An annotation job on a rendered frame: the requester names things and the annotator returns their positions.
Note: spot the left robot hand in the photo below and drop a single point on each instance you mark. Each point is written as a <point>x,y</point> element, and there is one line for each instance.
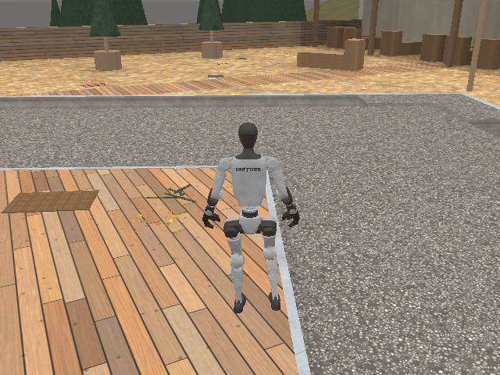
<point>213,217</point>

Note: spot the robot left forearm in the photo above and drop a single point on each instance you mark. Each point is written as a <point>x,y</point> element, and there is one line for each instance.
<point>210,205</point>

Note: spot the robot right foot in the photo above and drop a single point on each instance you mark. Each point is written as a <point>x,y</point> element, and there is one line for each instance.
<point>275,304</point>

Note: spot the right robot hand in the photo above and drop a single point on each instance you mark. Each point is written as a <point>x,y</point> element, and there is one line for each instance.
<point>290,216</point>

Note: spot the robot foot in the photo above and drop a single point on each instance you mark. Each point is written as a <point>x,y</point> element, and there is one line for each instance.
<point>238,307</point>
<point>275,304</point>

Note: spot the left robot upper arm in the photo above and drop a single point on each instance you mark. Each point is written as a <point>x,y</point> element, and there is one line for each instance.
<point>224,165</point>

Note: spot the robot right forearm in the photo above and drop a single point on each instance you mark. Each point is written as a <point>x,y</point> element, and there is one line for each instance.
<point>289,203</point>

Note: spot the robot left foot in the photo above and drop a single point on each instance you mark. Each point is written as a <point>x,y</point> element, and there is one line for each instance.
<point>238,307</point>

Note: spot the right robot upper arm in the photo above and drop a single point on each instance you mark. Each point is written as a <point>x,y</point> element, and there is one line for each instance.
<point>278,176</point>

